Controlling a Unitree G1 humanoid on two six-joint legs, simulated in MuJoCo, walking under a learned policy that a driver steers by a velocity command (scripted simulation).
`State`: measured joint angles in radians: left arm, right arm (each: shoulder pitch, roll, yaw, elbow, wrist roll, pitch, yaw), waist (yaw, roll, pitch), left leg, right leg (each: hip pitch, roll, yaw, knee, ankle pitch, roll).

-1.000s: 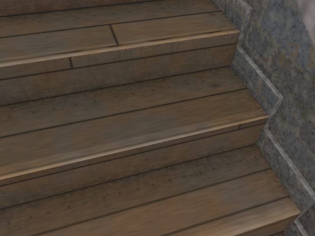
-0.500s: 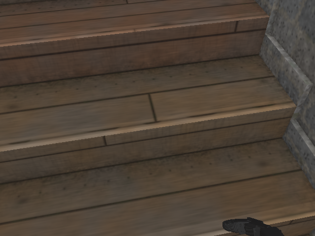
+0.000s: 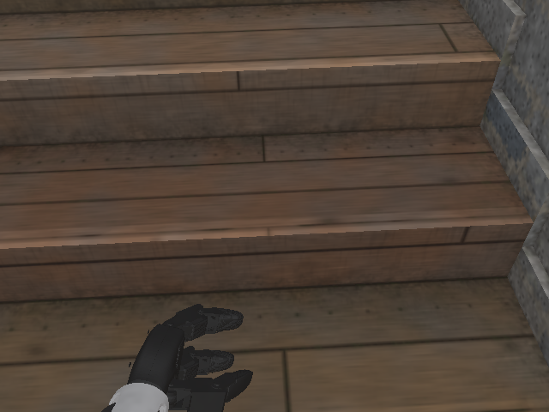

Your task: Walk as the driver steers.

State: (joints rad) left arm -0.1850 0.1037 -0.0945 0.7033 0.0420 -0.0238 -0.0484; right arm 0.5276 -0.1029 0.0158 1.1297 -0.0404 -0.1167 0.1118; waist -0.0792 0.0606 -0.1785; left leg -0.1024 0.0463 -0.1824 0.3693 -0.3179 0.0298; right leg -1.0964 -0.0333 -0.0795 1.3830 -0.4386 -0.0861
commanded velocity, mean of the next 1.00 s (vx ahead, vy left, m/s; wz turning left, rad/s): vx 0.50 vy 0.00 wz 0.45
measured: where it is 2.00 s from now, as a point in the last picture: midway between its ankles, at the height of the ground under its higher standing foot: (122, 51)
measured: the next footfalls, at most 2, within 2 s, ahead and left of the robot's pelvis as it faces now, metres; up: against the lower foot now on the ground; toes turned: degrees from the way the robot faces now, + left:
left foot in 0.64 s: +0.49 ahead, +0.16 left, +0.34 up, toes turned +26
right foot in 1.10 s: +0.82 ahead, +0.09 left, +0.51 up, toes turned +22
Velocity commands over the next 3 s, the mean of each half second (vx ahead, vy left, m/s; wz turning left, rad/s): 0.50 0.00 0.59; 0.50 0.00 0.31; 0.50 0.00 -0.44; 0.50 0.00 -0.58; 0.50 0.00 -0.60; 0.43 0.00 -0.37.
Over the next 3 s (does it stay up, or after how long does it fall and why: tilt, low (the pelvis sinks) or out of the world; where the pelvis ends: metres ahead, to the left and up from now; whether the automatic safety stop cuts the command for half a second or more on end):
stays up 1.69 0.23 0.85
